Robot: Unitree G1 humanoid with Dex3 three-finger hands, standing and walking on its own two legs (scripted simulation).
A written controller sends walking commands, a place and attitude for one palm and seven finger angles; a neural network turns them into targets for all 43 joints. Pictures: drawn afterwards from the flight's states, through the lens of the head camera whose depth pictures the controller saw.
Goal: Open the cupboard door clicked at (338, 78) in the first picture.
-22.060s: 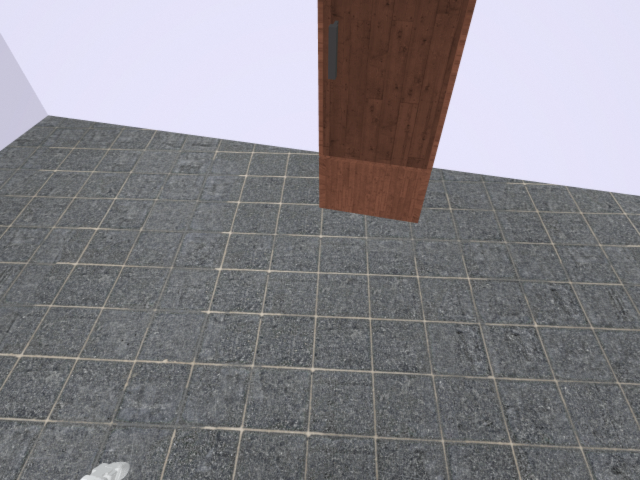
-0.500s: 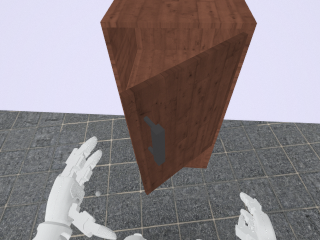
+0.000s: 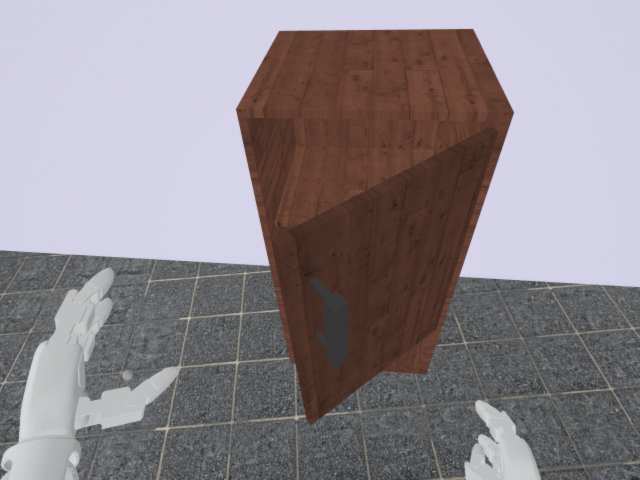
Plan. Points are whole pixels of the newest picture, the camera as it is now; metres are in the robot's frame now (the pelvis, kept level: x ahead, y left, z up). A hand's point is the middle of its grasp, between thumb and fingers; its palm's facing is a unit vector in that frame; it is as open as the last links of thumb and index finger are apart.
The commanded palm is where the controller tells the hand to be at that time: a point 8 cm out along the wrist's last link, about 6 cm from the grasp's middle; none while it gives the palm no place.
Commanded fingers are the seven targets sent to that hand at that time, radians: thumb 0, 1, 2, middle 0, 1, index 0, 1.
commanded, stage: draw the hand back to the body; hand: left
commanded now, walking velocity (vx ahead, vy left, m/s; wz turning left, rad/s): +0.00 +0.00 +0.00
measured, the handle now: (327, 323) +0.35 +0.03 -0.02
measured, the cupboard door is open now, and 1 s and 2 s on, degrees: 42 42 42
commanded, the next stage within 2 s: step back with the hand held close in 0.64 s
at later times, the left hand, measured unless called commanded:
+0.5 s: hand (74, 344) +0.20 +0.25 +0.16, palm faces +0.44 -0.80 -0.42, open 7.6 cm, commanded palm +0.14 +0.29 +0.18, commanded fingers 0.00 0.90 0.90 -0.20 -0.30 -0.20 -0.30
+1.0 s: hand (71, 354) +0.19 +0.25 +0.16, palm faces +0.36 -0.78 -0.51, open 7.4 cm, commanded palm +0.13 +0.29 +0.19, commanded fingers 0.00 0.90 0.90 -0.20 -0.30 -0.20 -0.30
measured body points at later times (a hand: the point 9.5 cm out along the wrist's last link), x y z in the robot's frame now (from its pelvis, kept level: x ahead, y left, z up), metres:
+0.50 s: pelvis +0.01 -0.01 +0.01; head -0.01 -0.03 +0.46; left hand +0.17 +0.29 +0.18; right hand +0.19 -0.23 -0.07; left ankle -0.01 +0.11 -0.73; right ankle -0.02 -0.12 -0.73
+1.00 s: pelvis -0.01 -0.01 +0.01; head +0.00 -0.03 +0.46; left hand +0.16 +0.29 +0.19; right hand +0.17 -0.25 -0.07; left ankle -0.01 +0.11 -0.73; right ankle -0.02 -0.12 -0.73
